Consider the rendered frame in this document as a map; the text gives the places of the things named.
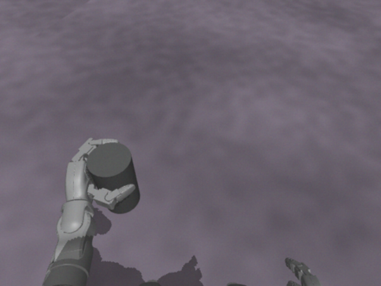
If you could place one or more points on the right robot hand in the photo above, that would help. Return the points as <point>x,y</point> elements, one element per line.
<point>302,272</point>

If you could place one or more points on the left robot arm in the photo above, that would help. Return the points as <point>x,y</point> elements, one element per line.
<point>72,257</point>

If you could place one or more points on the left robot hand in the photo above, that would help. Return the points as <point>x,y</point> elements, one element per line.
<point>80,185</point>

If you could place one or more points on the can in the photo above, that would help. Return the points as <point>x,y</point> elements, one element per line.
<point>111,167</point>

